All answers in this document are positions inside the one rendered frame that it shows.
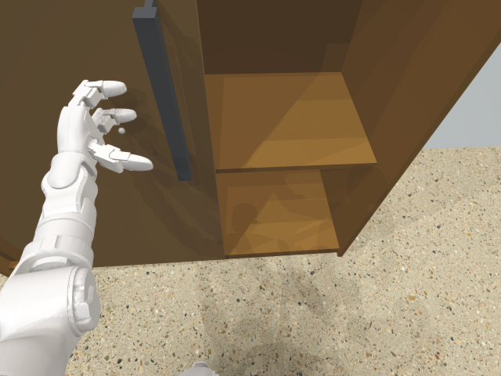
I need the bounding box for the left robot upper arm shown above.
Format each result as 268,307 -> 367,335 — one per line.
0,266 -> 101,376

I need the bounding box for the wardrobe door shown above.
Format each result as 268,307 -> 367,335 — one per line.
0,237 -> 23,262
0,0 -> 225,268

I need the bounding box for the handle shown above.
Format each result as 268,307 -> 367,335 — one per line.
132,0 -> 193,181

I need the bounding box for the robot left forearm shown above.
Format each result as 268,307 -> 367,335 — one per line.
0,152 -> 98,300

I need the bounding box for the left robot shin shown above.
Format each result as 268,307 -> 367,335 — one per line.
193,362 -> 210,369

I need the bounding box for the left robot hand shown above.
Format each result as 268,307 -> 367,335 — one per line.
57,80 -> 153,173

